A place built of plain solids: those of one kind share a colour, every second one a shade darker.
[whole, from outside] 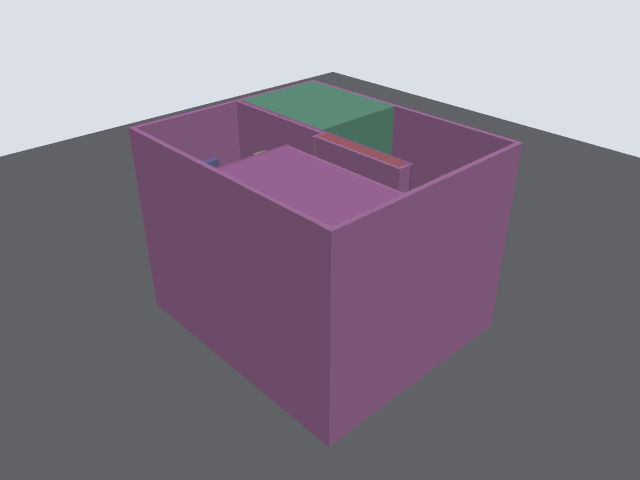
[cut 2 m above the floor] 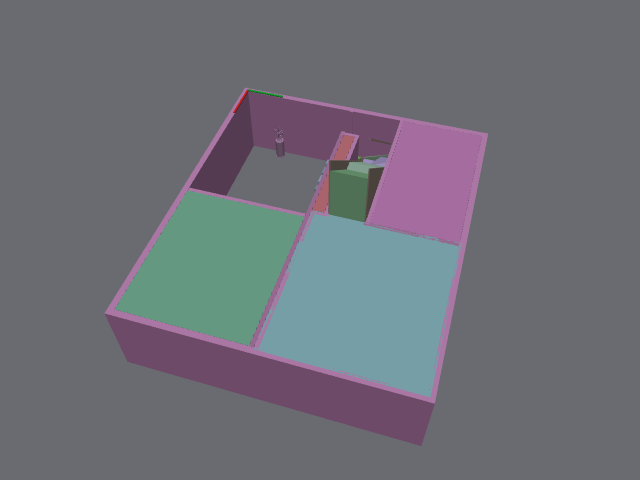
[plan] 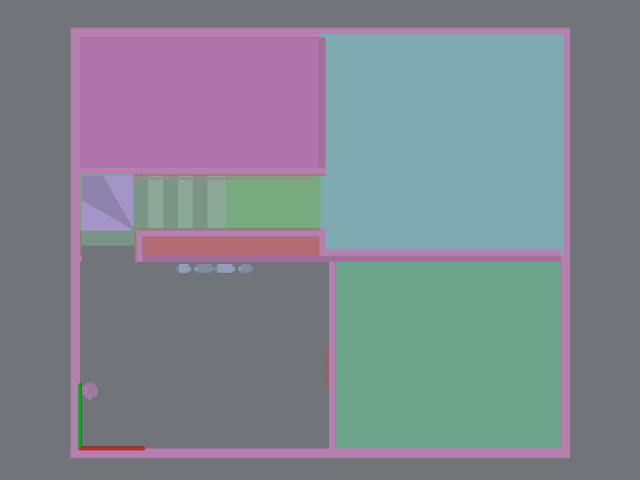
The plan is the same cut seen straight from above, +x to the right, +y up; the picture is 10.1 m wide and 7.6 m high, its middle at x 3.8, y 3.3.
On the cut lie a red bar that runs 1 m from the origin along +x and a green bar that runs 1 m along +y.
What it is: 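A lodging house's back stair, a dwelling of no particular year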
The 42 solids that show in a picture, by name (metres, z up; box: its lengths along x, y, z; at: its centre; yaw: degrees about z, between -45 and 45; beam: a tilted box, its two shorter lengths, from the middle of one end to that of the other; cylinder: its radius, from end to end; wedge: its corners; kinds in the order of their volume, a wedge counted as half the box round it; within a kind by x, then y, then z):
{
 "beside_lower_1": {"box": [3.57, 2.95, 5.94], "at": [5.83, 1.48, 2.92]},
 "upper_1": {"box": [3.87, 3.51, 3.58], "at": [5.72, 4.81, 1.74]},
 "behind_box_1": {"box": [3.79, 2.07, 5.94], "at": [1.89, 5.48, 2.92]},
 "wall_1": {"box": [0.15, 6.81, 5.94], "at": [-0.07, 3.26, 2.92]},
 "wall_2": {"box": [0.029, 0.1, 5.94], "at": [0.01, 3.0, 2.92]},
 "wall_3": {"box": [0.1, 0.5, 5.94], "at": [0.94, 3.2, 2.92]},
 "wall_4": {"box": [3.89, 0.1, 5.94], "at": [1.94, 4.4, 2.92]},
 "wall_5": {"box": [2.99, 0.1, 5.94], "at": [2.39, 3.4, 2.92]},
 "wall_6": {"box": [7.91, 0.15, 5.94], "at": [3.81, -0.07, 2.92]},
 "wall_7": {"box": [7.91, 0.15, 5.94], "at": [3.81, 6.59, 2.92]},
 "wall_8": {"box": [0.1, 0.43, 5.94], "at": [3.84, 3.27, 2.92]},
 "wall_9": {"box": [0.1, 2.2, 5.94], "at": [3.84, 5.41, 2.92]},
 "wall_10": {"box": [0.1, 2.95, 2.76], "at": [3.99, 1.48, 1.33]},
 "wall_11": {"box": [6.75, 0.1, 5.94], "at": [4.23, 3.0, 2.92]},
 "wall_12": {"box": [3.72, 0.1, 5.94], "at": [5.75, 3.1, 2.92]},
 "wall_13": {"box": [0.15, 6.81, 5.94], "at": [7.68, 3.26, 2.92]},
 "beside_box_1": {"box": [2.79, 0.3, 5.94], "at": [2.39, 3.2, 2.92]},
 "carriage_1": {"wedge": [[0.85, 3.48, -0.05], [0.85, 3.48, 0.78], [0.85, 4.32, -0.05], [0.85, 4.32, 0.78], [3.81, 3.48, -0.05], [3.81, 3.48, 3.4], [3.81, 4.32, -0.05], [3.81, 4.32, 3.4]]},
 "string_1": {"wedge": [[0.0, 3.06, -0.05], [0.0, 3.06, 0.12], [0.0, 3.45, -0.05], [0.0, 3.45, 0.46], [0.03, 3.06, -0.05], [0.03, 3.06, 0.12], [0.03, 3.45, -0.05], [0.03, 3.45, 0.46]]},
 "string_2": {"wedge": [[0.85, 4.32, -0.05], [0.85, 4.32, 1.08], [0.85, 4.35, -0.05], [0.85, 4.35, 1.08], [3.79, 4.32, -0.05], [3.79, 4.32, 3.68], [3.79, 4.35, -0.05], [3.79, 4.35, 3.68]]},
 "string_3": {"wedge": [[0.86, 3.06, -0.05], [0.86, 3.06, 0.12], [0.86, 3.43, -0.05], [0.86, 3.43, 0.45], [0.89, 3.06, -0.05], [0.89, 3.06, 0.12], [0.89, 3.43, -0.05], [0.89, 3.43, 0.45]]},
 "string_4": {"wedge": [[0.91, 3.45, -0.05], [0.91, 3.45, 1.14], [0.91, 3.49, -0.05], [0.91, 3.49, 1.14], [3.79, 3.45, -0.05], [3.79, 3.45, 3.68], [3.79, 3.49, -0.05], [3.79, 3.49, 3.68]]},
 "radiator_1": {"box": [0.18, 1.13, 0.74], "at": [7.48, 4.66, 3.99]},
 "rail_1": {"wedge": [[0.83, 4.25, 1.83], [0.83, 4.25, 1.88], [0.83, 4.29, 1.83], [0.83, 4.29, 1.88], [3.69, 4.25, 4.35], [3.69, 4.25, 4.41], [3.69, 4.29, 4.35], [3.69, 4.29, 4.41]]},
 "winder_1": {"wedge": [[0.02, 3.45, 0.32], [0.02, 3.45, 0.42], [0.02, 4.02, 0.32], [0.02, 4.02, 0.42], [0.91, 3.45, 0.32], [0.91, 3.45, 0.32], [0.91, 3.45, 0.42], [0.91, 3.45, 0.42]]},
 "winder_2": {"wedge": [[0.02, 3.94, 0.52], [0.02, 3.94, 0.62], [0.02, 4.33, 0.52], [0.02, 4.33, 0.62], [0.43, 4.33, 0.52], [0.43, 4.33, 0.62], [0.9, 3.43, 0.52], [0.9, 3.43, 0.62]]},
 "winder_3": {"wedge": [[0.36, 4.33, 0.73], [0.36, 4.33, 0.83], [0.87, 3.44, 0.73], [0.87, 3.44, 0.83], [0.88, 3.44, 0.73], [0.88, 3.44, 0.83], [0.91, 4.33, 0.73], [0.91, 4.33, 0.83]]},
 "coat_pegs_1": {"box": [0.15, 0.14, 0.91], "at": [1.64, 2.85, 1.1]},
 "coat_pegs_2": {"box": [0.24, 0.14, 0.68], "at": [1.97, 2.85, 1.22]},
 "coat_pegs_3": {"box": [0.24, 0.14, 0.85], "at": [2.3, 2.85, 1.13]},
 "coat_pegs_4": {"box": [0.15, 0.14, 0.83], "at": [2.62, 2.85, 1.14]},
 "tread_1": {"wedge": [[0.02, 3.21, 0.11], [0.02, 3.21, 0.21], [0.02, 3.5, 0.11], [0.02, 3.5, 0.21], [0.87, 3.21, 0.11], [0.87, 3.21, 0.21], [0.87, 3.5, 0.11], [0.87, 3.5, 0.21]]},
 "tread_2": {"wedge": [[0.85, 3.47, 0.94], [0.85, 3.47, 1.04], [0.85, 4.33, 0.94], [0.85, 4.33, 1.04], [1.14, 3.47, 0.94], [1.14, 3.47, 1.04], [1.14, 4.33, 0.94], [1.14, 4.33, 1.04]]},
 "tread_3": {"wedge": [[1.08, 3.47, 1.14], [1.08, 3.47, 1.24], [1.08, 4.33, 1.14], [1.08, 4.33, 1.24], [1.38, 3.47, 1.15], [1.38, 3.47, 1.25], [1.38, 4.33, 1.15], [1.38, 4.33, 1.25]]},
 "tread_4": {"wedge": [[1.32, 3.47, 1.35], [1.32, 3.47, 1.45], [1.32, 4.33, 1.35], [1.32, 4.33, 1.45], [1.61, 3.47, 1.35], [1.61, 3.47, 1.45], [1.61, 4.33, 1.35], [1.61, 4.33, 1.45]]},
 "tread_5": {"wedge": [[1.55, 3.47, 1.56], [1.55, 3.47, 1.66], [1.55, 4.33, 1.56], [1.55, 4.33, 1.66], [1.85, 3.47, 1.56], [1.85, 3.47, 1.66], [1.85, 4.33, 1.56], [1.85, 4.33, 1.66]]},
 "tread_6": {"wedge": [[1.79, 3.47, 1.77], [1.79, 3.47, 1.87], [1.79, 4.33, 1.77], [1.79, 4.33, 1.87], [2.08, 3.47, 1.77], [2.08, 3.47, 1.87], [2.08, 4.33, 1.77], [2.08, 4.33, 1.87]]},
 "tread_7": {"wedge": [[2.02, 3.47, 1.97], [2.02, 3.47, 2.07], [2.02, 4.33, 1.97], [2.02, 4.33, 2.07], [2.32, 3.47, 1.98], [2.32, 3.47, 2.08], [2.32, 4.33, 1.98], [2.32, 4.33, 2.08]]},
 "stick_bin_1": {"cylinder": 0.12, "from": [0.15, 0.91, 0.02], "to": [0.15, 0.91, 0.58]},
 "string_turn_1": {"wedge": [[0.0, 3.45, -0.05], [0.0, 3.45, 0.46], [0.0, 4.35, -0.05], [0.0, 4.35, 0.81], [0.03, 3.45, -0.05], [0.03, 3.45, 0.46], [0.03, 4.32, -0.05], [0.03, 4.32, 0.81]]},
 "string_turn_2": {"wedge": [[0.0, 4.35, -0.05], [0.0, 4.35, 0.81], [0.03, 4.32, -0.05], [0.03, 4.32, 0.81], [0.85, 4.32, -0.05], [0.85, 4.32, 1.08], [0.85, 4.35, -0.05], [0.85, 4.35, 1.08]]},
 "wall_mirror_1": {"box": [0.034, 0.65, 0.61], "at": [3.92, 1.26, 1.45]}
}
